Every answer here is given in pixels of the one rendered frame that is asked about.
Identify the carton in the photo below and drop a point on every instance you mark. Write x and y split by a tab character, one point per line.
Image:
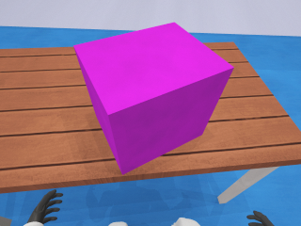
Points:
152	90

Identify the table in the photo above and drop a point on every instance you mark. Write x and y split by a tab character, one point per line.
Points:
50	136

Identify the left robot hand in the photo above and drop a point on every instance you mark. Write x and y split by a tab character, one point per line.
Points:
39	213

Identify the right robot hand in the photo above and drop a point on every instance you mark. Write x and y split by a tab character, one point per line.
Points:
259	216

